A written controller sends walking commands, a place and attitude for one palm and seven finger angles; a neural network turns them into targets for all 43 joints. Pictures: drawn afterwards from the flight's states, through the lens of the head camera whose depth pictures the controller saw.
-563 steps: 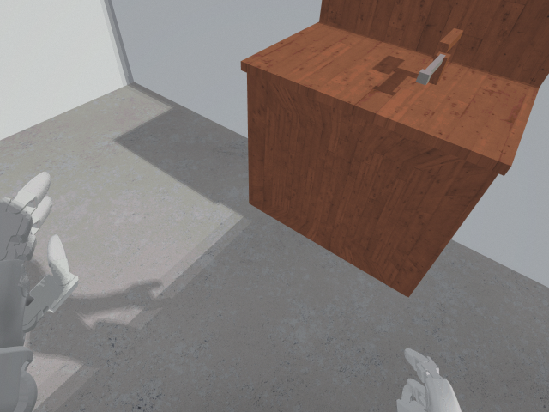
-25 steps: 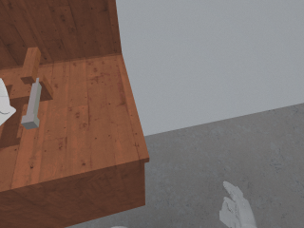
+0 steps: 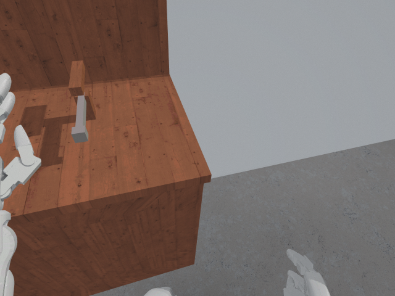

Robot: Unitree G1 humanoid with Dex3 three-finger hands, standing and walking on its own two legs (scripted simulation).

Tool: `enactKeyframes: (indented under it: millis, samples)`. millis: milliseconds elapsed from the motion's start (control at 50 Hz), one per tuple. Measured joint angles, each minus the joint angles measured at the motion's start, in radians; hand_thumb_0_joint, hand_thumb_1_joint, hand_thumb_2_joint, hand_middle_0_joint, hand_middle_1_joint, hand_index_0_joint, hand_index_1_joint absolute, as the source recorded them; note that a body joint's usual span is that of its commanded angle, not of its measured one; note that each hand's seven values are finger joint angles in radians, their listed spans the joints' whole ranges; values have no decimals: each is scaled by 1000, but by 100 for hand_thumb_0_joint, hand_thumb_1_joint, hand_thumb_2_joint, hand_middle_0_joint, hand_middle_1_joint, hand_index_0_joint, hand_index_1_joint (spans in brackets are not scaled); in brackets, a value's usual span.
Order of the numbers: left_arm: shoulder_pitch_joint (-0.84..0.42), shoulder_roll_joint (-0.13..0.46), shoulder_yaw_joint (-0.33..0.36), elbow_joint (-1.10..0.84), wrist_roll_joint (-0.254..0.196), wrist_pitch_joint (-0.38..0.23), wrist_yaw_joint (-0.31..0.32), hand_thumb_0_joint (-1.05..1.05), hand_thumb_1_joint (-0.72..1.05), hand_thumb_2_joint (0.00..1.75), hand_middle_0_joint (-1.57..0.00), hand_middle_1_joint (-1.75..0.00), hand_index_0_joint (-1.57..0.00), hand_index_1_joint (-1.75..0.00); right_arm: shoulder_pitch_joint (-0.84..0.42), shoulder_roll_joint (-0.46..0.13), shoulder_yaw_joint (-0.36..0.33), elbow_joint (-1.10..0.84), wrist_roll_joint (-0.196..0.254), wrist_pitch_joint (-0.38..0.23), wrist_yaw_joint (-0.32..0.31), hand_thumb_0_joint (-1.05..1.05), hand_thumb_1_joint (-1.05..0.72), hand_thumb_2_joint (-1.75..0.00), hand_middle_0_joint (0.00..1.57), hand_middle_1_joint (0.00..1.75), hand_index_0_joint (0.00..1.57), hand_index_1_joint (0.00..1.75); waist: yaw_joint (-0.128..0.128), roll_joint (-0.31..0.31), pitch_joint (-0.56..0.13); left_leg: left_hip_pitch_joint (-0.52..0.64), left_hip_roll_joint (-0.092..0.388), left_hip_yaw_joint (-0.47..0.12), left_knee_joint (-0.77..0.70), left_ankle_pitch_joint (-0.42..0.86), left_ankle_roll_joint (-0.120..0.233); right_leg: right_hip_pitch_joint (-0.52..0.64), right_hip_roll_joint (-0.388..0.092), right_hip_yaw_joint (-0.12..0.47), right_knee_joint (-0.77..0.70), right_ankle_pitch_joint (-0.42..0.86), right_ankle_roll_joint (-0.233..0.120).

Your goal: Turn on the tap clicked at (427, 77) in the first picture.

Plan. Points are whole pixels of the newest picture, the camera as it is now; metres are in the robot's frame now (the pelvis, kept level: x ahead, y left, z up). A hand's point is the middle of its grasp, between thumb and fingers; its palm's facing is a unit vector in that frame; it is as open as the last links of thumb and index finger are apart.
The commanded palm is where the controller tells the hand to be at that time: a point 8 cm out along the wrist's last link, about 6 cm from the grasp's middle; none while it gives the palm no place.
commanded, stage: come to a stop and stand still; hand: left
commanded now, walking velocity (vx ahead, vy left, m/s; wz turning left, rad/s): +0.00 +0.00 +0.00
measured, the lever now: (80, 134) +0.41 +0.31 +0.09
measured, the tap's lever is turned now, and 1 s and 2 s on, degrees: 0 0 0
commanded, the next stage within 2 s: look again from close up in 0.62 s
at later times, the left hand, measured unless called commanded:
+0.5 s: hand out of the picture +0.18 +0.30 +0.19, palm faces +0.39 -0.81 -0.43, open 7.4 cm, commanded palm +0.13 +0.32 +0.19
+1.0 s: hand out of the picture +0.18 +0.31 +0.18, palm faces +0.35 -0.85 -0.40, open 7.4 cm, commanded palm +0.13 +0.34 +0.19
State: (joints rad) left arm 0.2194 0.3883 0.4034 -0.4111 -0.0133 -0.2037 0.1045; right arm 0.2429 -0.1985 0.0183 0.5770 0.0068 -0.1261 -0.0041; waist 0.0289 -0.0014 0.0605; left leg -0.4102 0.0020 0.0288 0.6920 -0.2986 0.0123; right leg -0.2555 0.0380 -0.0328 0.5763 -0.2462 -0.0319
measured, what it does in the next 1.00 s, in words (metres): steps on the spot: left foot, then right foot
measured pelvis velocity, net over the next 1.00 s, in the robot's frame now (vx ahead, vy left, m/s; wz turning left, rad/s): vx -0.05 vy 0.07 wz -0.08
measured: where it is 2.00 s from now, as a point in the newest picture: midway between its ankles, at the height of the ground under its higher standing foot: outside the picture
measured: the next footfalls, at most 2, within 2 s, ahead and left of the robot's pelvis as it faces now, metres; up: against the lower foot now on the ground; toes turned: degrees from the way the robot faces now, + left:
left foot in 0.12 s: +0.03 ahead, +0.15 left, +0.00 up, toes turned -5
right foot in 0.44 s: -0.03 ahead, -0.04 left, +0.00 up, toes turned -5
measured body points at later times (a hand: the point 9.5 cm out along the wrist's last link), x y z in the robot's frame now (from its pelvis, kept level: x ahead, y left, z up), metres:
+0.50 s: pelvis -0.04 +0.05 +0.02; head -0.05 +0.05 +0.47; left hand +0.15 +0.34 +0.22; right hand +0.11 -0.18 -0.07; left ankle +0.03 +0.11 -0.72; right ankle -0.07 -0.03 -0.73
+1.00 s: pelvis -0.05 +0.07 +0.02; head -0.05 +0.06 +0.47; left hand +0.15 +0.35 +0.20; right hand +0.11 -0.16 -0.07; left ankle -0.01 +0.16 -0.72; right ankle -0.07 -0.03 -0.72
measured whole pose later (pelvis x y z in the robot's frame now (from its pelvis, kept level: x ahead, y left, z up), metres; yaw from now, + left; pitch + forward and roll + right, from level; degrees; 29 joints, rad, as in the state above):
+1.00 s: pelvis -0.05 +0.07 +0.02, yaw -4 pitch -1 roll -1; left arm 0.47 0.36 0.35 -0.41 -0.05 -0.17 0.12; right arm 0.21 -0.20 0.03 0.59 0.00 -0.08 -0.04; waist 0.02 0.04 -0.01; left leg -0.25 -0.03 0.00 0.46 -0.20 0.04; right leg -0.15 0.04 -0.03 0.41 -0.24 -0.03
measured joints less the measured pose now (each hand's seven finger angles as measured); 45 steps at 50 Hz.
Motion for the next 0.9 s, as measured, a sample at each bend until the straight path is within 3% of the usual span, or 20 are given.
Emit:
enactKeyframes:
  millis: [60, 80, 120, 140, 180, 260, 320, 420, 460, 520, 560, 660, 720, 780, 840, 900]
  samples:
    - [92, -30, -43, -34, -14, -3, -24, 1, 90, 90, -20, -30, -20, -30, -19, 7, 10, 31, -7, 18, 0, 2, -91, -90, 21, 30, 20, 30, 10, -11, -38, -37, -29, 3, 226, -47, -26, -34, -18, 24, 3, 19, -7]
    - [125, -38, -59, -39, -17, 1, -31, 1, 90, 90, -20, -30, -20, -30, -19, 12, 16, 39, -8, 21, -3, 2, -91, -90, 21, 30, 20, 30, 16, -21, -52, -7, -29, 9, 196, -55, -27, -46, -29, 26, 1, 5, -2]
    - [171, -51, -78, -40, -18, 9, -34, 1, 90, 90, -20, -30, -20, -30, -15, 9, 27, 27, -8, 14, -14, 2, -91, -90, 21, 30, 20, 30, 21, -17, -70, 97, -18, -10, -7, -65, -25, -86, -31, 18, 27, -50, 9]
    - [169, -50, -81, -31, -16, 12, -31, 1, 89, 90, -20, -30, -21, -30, -22, 11, 25, 22, -9, 4, -18, 2, -91, -90, 21, 30, 20, 30, 13, -20, -55, 110, -23, -12, -62, -10, 11, -111, -34, 19, 72, -97, 16]
    - [127, -36, -76, 3, -4, 23, -19, 1, 89, 89, -20, -30, -21, -30, -39, 33, 17, 22, -12, -8, -21, 2, -91, -90, 21, 30, 20, 30, 11, -53, 5, 120, -48, 2, -74, 39, 54, -150, -30, 62, 216, -170, 22]
    - [96, -28, -56, -19, -2, 56, -5, 1, 89, 89, -21, -30, -21, -30, -25, 59, 19, 33, -19, -19, 2, 2, -91, -90, 21, 30, 20, 30, -15, -64, 37, 161, -62, -19, -190, 122, 61, -179, 8, 68, 369, -154, 26]
    - [143, -20, -42, -113, -2, 33, 5, 2, 89, 89, -21, -30, -21, -30, 5, 53, 22, 35, -23, -23, 14, 2, -91, -90, 21, 30, 20, 30, -21, -46, 11, 175, -56, -30, -276, 174, 62, -134, 12, 28, 286, -122, 21]
    - [234, 21, -14, -117, -8, -4, 10, 1, 89, 89, -21, -30, -21, -30, 39, 33, 15, 30, -29, 8, -1, 2, -90, -90, 21, 30, 20, 30, -5, -12, -77, 171, -63, -7, -356, 193, 34, 68, 13, -26, -82, -126, -4]
    - [226, 28, -10, -53, -11, 5, 9, 1, 89, 89, -20, -30, -21, -30, 27, 18, 8, 29, -32, 25, -7, 2, -90, -90, 21, 30, 20, 30, 7, -6, -96, 138, -74, 16, -330, 181, 11, 122, 9, -17, -198, -45, -28]
    - [185, -11, -42, 42, -20, 38, 5, 1, 89, 89, -20, -30, -21, -30, -12, -17, -3, 55, -24, 47, -17, 2, -91, -90, 21, 30, 20, 30, 18, 45, -87, 72, -55, -2, -164, 82, -16, 119, 25, -21, -208, 33, -31]
    - [172, -38, -63, 69, -26, 63, 4, 1, 89, 89, -20, -30, -21, -30, -21, -21, -4, 70, -11, 50, -21, 2, -91, -90, 21, 30, 20, 30, 28, 32, -94, 52, -47, -22, -75, 57, -19, 108, 24, -9, -194, 15, -28]
    - [167, -94, -120, 31, -21, 82, 19, 1, 89, 89, -20, -30, -21, -30, -26, -28, -7, 58, -10, 19, -36, 2, -91, -90, 21, 30, 20, 30, 8, -14, -79, 160, -17, -48, -201, 58, 8, 94, 15, -12, -125, -37, -14]
    - [174, -74, -124, -37, -18, 77, 26, 1, 89, 89, -21, -30, -21, -30, -52, -21, -10, 41, -8, 14, -40, 2, -91, -90, 21, 30, 20, 30, 1, -51, -42, 180, -35, -28, -206, 66, 22, 99, -6, 5, -97, -49, -1]
    - [186, -13, -85, -102, -21, 55, 24, 2, 89, 89, -21, -30, -21, -30, -70, -11, -9, 4, -11, 10, -36, 2, -91, -90, 21, 30, 20, 30, -15, -60, -21, 186, -44, -18, -208, 73, 24, 93, -16, 14, -77, -56, 3]
    - [188, 30, -42, -117, -25, 26, 20, 1, 89, 89, -21, -30, -21, -30, -73, -5, -8, -15, -13, 14, -31, 2, -91, -90, 20, 30, 20, 30, -23, -35, -19, 183, -43, -23, -214, 81, 24, 100, -15, 9, -100, -43, 4]
    - [209, 31, -20, -92, -32, 9, 16, 1, 89, 89, -21, -30, -21, -30, -63, -3, -1, -14, -9, 27, -26, 1, -91, -90, 21, 30, 20, 30, -24, 2, -37, 174, -36, -31, -225, 92, 24, 106, -7, 2, -143, -15, 6]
